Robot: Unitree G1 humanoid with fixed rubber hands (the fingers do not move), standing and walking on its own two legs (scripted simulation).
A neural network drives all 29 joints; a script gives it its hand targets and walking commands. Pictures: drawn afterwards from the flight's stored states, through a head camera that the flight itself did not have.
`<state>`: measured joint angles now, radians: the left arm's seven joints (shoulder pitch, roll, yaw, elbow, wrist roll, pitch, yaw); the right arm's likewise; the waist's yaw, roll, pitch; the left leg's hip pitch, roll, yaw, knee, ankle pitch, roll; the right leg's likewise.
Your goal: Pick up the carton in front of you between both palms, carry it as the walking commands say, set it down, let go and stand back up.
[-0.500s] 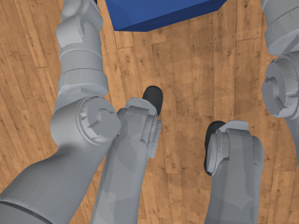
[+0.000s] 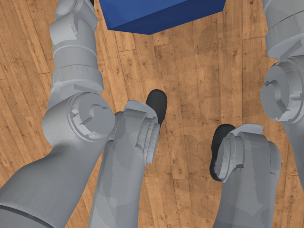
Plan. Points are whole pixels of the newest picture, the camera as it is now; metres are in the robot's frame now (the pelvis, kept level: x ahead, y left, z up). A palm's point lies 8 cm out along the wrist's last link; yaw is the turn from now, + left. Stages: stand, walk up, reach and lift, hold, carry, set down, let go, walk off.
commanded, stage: set down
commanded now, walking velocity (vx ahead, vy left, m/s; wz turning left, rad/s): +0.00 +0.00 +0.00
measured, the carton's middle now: out of the picture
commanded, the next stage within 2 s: let go in 1.54 s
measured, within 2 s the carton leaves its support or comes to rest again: neither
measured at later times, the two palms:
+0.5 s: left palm (75, 11) +0.48 +0.26 -0.19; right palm out of the picture +0.60 -0.10 -0.21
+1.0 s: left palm out of the picture +0.50 +0.26 -0.05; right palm out of the picture +0.64 -0.09 -0.04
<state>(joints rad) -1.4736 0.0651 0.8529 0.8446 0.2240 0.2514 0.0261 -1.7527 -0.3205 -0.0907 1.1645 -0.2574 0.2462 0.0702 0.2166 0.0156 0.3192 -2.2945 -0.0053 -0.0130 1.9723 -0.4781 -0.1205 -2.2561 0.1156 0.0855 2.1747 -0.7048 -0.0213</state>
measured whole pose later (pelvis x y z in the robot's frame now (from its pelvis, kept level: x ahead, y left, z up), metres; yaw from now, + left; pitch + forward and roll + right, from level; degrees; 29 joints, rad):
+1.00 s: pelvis -0.01 +0.02 +0.07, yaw -2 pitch +43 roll +4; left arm -1.36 0.03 0.50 0.62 -0.06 0.31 0.24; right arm -1.84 -0.61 0.14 1.23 0.02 0.31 0.12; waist 0.28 -0.03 0.29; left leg -2.11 -0.02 -0.01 1.77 -0.40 -0.06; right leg -2.04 0.02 0.04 1.93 -0.63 -0.01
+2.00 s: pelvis +0.05 +0.03 +0.31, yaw -9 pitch +34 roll +0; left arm -0.49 0.05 0.28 0.48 0.11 0.18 -0.08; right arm -0.77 -0.14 -0.24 0.69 -0.20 0.21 -0.12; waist 0.20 0.01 -0.03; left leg -1.21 0.03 0.00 0.83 -0.21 -0.02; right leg -1.15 0.07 0.11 0.88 -0.33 0.03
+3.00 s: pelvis +0.12 +0.01 +0.37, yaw -4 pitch -1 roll +1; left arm 0.23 0.22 0.03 0.39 0.02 0.17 -0.01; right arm 0.24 -0.20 -0.02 0.48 0.01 0.05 0.01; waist 0.00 -0.03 0.01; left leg -0.22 -0.01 -0.07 0.47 -0.23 -0.03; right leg -0.11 0.02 0.04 0.48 -0.35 -0.01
